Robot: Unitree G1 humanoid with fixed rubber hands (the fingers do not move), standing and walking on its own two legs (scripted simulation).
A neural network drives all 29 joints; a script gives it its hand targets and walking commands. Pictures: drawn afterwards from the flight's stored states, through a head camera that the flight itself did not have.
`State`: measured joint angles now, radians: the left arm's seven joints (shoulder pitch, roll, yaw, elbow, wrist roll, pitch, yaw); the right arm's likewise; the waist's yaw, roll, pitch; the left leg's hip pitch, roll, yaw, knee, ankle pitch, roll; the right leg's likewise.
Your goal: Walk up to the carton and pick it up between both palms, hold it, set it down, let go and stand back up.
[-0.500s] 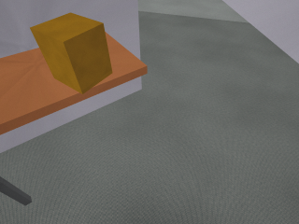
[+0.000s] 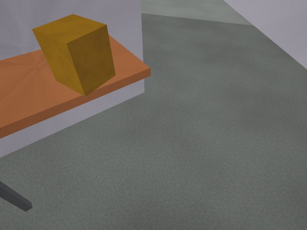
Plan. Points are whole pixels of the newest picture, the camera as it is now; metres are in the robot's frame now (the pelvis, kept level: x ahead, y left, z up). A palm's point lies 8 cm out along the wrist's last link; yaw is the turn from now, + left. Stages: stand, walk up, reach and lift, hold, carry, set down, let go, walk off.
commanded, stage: walk up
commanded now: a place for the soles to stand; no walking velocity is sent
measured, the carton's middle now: (79, 55) +0.82 +0.34 +0.04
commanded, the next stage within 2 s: none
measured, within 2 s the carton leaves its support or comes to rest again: neither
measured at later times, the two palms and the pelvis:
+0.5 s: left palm out of the picture +0.12 +0.39 -0.13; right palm (234, 198) +0.24 -0.22 -0.09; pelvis +0.10 +0.06 -0.03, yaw +17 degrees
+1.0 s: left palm (38, 219) +0.19 +0.32 -0.09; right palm (200, 117) +0.56 -0.18 -0.10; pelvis +0.30 +0.03 -0.03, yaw +31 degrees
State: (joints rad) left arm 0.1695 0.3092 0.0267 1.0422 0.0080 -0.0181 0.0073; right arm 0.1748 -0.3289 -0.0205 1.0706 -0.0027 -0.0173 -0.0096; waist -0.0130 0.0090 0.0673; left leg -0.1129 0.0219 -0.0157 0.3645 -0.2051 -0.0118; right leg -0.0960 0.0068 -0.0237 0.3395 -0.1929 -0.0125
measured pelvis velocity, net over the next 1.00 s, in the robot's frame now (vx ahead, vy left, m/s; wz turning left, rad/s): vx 0.30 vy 0.03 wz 0.54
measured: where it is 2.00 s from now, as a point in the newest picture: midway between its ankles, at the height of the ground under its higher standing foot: (147, 195)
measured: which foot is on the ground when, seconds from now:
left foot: down 0.00-0.02, up 0.04-0.24, down 0.26-0.74, up 0.76-1.00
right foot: down 0.00-0.26, up 0.28-0.68, down 0.70-1.00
